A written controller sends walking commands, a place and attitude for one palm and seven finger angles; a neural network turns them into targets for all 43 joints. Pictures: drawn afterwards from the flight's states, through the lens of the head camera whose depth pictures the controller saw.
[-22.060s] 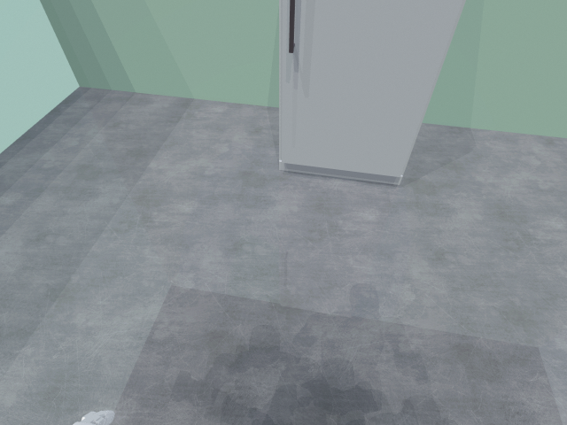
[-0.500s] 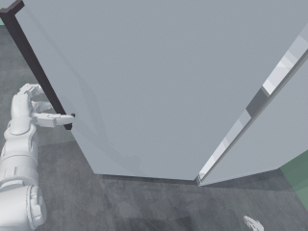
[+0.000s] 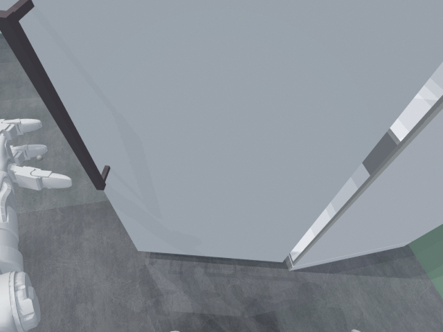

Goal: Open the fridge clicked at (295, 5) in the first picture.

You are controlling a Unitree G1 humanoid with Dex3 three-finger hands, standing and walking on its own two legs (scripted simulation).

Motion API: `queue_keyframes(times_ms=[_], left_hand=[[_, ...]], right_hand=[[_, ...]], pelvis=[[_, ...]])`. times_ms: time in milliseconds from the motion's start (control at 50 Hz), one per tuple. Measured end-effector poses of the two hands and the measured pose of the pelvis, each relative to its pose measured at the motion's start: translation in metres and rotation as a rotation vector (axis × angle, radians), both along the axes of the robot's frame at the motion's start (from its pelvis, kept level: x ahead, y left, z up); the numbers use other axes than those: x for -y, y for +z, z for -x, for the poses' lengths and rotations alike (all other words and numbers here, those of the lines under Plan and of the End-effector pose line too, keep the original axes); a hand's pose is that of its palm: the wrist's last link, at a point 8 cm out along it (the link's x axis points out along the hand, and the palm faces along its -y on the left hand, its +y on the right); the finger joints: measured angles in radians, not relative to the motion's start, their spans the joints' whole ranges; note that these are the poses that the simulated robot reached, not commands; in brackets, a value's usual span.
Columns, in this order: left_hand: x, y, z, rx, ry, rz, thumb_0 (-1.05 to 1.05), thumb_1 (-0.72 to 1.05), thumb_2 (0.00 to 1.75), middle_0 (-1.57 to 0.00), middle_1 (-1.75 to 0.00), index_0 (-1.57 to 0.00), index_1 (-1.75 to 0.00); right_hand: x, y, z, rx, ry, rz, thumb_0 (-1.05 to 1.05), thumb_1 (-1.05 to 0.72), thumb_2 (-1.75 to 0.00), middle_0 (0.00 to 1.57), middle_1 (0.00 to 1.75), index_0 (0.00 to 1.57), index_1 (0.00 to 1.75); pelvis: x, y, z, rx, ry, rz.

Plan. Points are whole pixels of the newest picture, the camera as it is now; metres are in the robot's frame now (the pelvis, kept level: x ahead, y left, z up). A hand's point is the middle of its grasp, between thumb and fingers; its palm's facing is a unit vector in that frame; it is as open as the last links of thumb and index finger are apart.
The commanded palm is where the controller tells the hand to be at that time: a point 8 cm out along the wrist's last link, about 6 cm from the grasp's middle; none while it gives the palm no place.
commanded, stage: slip the hand off the handle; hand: left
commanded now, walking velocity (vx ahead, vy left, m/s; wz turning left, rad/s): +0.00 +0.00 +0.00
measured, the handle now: (73, 120) +0.44 +0.28 +0.12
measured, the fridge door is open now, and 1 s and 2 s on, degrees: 75 75 75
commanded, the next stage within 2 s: draw the hand back to the body in 1.02 s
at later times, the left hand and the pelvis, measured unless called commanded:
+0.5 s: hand (14, 164) +0.37 +0.38 +0.07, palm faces +0.33 -0.92 -0.23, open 14.6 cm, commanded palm +0.32 +0.41 +0.09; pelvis -0.01 +0.01 +0.00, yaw -1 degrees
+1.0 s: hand out of the picture +0.29 +0.38 +0.06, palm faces +0.36 -0.91 -0.22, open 14.7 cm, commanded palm +0.24 +0.41 +0.09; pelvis -0.01 +0.01 +0.00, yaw +2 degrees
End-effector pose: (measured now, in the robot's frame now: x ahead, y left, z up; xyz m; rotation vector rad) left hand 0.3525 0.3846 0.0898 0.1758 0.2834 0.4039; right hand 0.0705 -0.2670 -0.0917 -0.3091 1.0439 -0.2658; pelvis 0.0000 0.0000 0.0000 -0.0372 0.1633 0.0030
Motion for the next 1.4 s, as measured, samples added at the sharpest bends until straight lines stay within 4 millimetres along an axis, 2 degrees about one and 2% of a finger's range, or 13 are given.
queue_keyframes(times_ms=[220, 360, 460, 580, 800, 980, 1180, 1300, 1400], left_hand=[[-0.02, -0.004, 0.002, -0.005, 0.0, 0.005, -0.02, -0.54, 0.2, -0.25, -1.15, -0.25, -1.15], [-0.035, -0.002, 0.002, -0.012, -0.002, 0.012, -0.02, -0.54, 0.2, -0.25, -1.15, -0.25, -1.15], [-0.04, -0.001, 0.01, -0.006, -0.028, -0.014, -0.02, -0.54, 0.2, -0.25, -1.15, -0.25, -1.15], [-0.035, -0.008, 0.03, 0.012, -0.034, 0.011, -0.01, -0.54, 0.2, -0.25, -1.15, -0.25, -1.15], [-0.044, -0.013, 0.082, 0.011, 0.027, 0.009, -0.02, -0.54, 0.2, -0.25, -1.15, -0.25, -1.15], [-0.034, -0.009, 0.103, 0.004, 0.001, -0.001, -0.02, -0.54, 0.2, -0.25, -1.15, -0.25, -1.15], [-0.025, -0.004, 0.127, 0.023, 0.023, 0.014, -0.02, -0.54, 0.2, -0.25, -1.15, -0.25, -1.15], [-0.009, 0.018, 0.13, 0.268, -0.198, 0.09, -0.02, -0.54, 0.2, -0.25, -1.15, -0.25, -1.15], [-0.004, 0.024, 0.132, 0.292, -0.321, 0.136, -0.02, -0.54, 0.2, -0.25, -1.15, -0.25, -1.15]], right_hand=[[0.012, 0.003, 0.027, -0.065, -0.029, 0.055, 0.01, -0.91, -0.9, 0.2, 0.3, 0.2, 0.3], [0.008, 0.002, 0.038, -0.085, -0.039, 0.058, 0.01, -0.91, -0.9, 0.2, 0.3, 0.2, 0.3], [0.001, 0.0, 0.04, -0.084, -0.047, 0.041, 0.01, -0.9, -0.9, 0.2, 0.3, 0.21, 0.3], [-0.009, -0.001, 0.026, -0.033, -0.04, 0.008, 0.01, -0.9, -0.9, 0.2, 0.3, 0.21, 0.3], [-0.027, 0.011, -0.034, 0.157, 0.065, -0.008, 0.01, -0.9, -0.9, 0.2, 0.3, 0.21, 0.3], [-0.034, 0.019, -0.067, 0.256, 0.14, -0.018, 0.01, -0.9, -0.9, 0.2, 0.3, 0.21, 0.3], [-0.029, 0.018, -0.069, 0.288, 0.148, -0.044, 0.01, -0.9, -0.9, 0.2, 0.3, 0.21, 0.3], [-0.017, 0.017, -0.06, 0.295, 0.139, -0.02, 0.02, -0.9, -0.9, 0.2, 0.3, 0.21, 0.3], [-0.006, 0.021, -0.054, 0.339, 0.131, -0.018, 0.02, -0.9, -0.9, 0.2, 0.3, 0.21, 0.3]], pelvis=[[-0.001, -0.003, 0.007, -0.022, 0.0, 0.006], [-0.004, -0.005, 0.011, -0.036, -0.003, 0.012], [-0.008, -0.005, 0.01, -0.042, -0.011, 0.014], [-0.013, -0.004, 0.008, -0.029, -0.015, 0.013], [-0.013, -0.003, 0.009, 0.014, 0.008, 0.014], [-0.01, -0.002, 0.01, 0.036, 0.029, 0.011], [-0.001, 0.0, 0.008, 0.055, 0.03, 0.004], [0.005, -0.002, 0.01, 0.074, 0.029, 0.004], [0.009, -0.004, 0.015, 0.077, 0.022, 0.0]])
